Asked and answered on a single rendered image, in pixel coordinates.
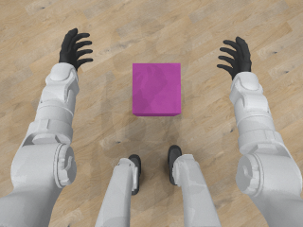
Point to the robot right forearm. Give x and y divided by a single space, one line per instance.
257 132

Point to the carton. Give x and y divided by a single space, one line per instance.
156 89

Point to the robot right thigh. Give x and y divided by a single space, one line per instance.
199 208

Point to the robot left upper arm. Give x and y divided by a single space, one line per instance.
39 174

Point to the robot left hand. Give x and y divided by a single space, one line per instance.
69 53

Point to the robot right foot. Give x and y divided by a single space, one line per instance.
173 153

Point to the robot right upper arm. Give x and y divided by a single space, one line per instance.
273 183

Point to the robot left forearm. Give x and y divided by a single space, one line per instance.
55 112

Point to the robot right hand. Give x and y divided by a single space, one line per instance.
241 61

